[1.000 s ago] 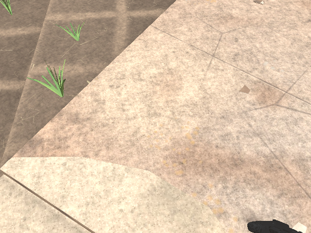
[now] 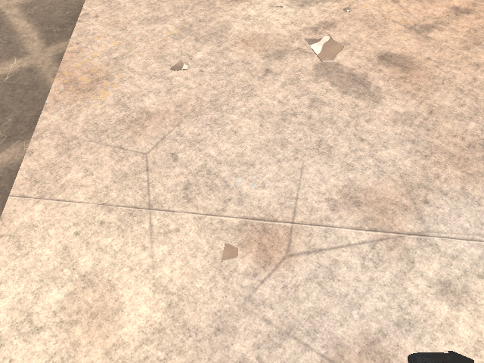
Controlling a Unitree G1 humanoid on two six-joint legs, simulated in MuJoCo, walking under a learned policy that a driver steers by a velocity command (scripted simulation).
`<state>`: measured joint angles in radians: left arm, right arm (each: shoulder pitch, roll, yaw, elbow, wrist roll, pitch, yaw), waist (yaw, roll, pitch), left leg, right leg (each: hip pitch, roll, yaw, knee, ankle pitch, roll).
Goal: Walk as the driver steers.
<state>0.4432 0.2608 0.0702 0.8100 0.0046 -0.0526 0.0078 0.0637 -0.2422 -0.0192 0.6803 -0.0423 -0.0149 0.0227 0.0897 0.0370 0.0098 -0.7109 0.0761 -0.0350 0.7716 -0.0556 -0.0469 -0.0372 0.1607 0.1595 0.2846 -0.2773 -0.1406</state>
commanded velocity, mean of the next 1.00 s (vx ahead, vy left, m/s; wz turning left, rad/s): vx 0.50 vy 0.00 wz -0.11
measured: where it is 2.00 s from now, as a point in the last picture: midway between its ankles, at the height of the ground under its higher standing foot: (271, 186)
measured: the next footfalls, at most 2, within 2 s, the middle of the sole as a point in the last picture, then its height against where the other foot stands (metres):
left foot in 0.14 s outside the picture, level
right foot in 0.68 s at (322, 351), level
